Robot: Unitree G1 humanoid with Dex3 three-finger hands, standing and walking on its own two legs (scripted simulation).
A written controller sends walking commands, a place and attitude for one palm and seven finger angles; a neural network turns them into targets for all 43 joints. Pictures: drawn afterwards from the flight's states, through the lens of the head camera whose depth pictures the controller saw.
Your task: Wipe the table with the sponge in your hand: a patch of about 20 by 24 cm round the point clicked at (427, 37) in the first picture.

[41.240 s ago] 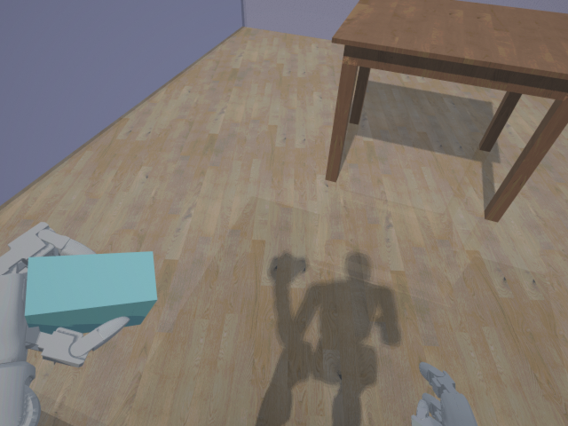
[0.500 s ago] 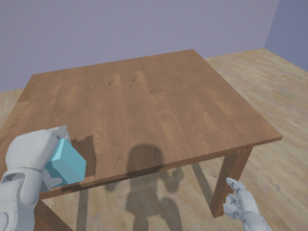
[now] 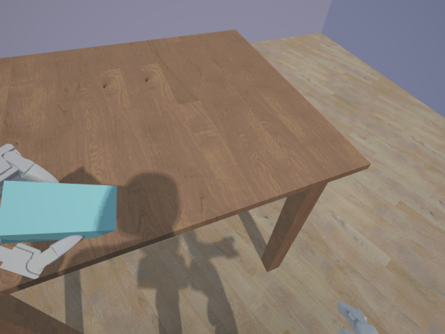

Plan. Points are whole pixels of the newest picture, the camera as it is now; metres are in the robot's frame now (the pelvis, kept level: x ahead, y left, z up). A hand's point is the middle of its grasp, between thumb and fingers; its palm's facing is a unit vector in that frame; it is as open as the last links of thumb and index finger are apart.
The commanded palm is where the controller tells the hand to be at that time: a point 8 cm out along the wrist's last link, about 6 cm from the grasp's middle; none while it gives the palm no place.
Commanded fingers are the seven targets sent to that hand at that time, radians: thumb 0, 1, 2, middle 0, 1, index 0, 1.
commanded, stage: step back with the hand held close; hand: left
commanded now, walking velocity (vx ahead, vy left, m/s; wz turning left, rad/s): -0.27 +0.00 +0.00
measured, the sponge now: (74, 214) +0.23 +0.21 +0.17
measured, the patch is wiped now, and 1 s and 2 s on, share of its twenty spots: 0.95 0.95 0.95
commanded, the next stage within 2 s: stop stepping back and stand still in 0.88 s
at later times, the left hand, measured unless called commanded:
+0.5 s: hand out of the picture +0.14 +0.25 +0.20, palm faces +0.41 -0.85 -0.34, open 9.7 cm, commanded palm +0.08 +0.30 +0.22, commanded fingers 0.00 0.10 1.30 -1.20 -1.60 -1.20 -1.60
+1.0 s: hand out of the picture +0.03 +0.25 +0.20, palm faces +0.35 -0.84 -0.41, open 9.7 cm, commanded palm -0.04 +0.31 +0.22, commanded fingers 0.00 0.10 1.30 -1.20 -1.60 -1.20 -1.60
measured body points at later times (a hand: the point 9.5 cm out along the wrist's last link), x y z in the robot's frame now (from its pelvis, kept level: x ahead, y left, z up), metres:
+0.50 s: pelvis -0.07 +0.02 -0.02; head -0.07 +0.04 +0.43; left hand +0.11 +0.29 +0.22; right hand +0.12 -0.22 -0.07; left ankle +0.05 +0.11 -0.72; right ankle +0.00 -0.13 -0.73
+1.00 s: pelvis -0.20 +0.03 -0.01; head -0.16 +0.06 +0.44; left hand +0.00 +0.30 +0.22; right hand -0.02 -0.22 -0.07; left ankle -0.17 +0.16 -0.73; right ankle -0.12 -0.11 -0.71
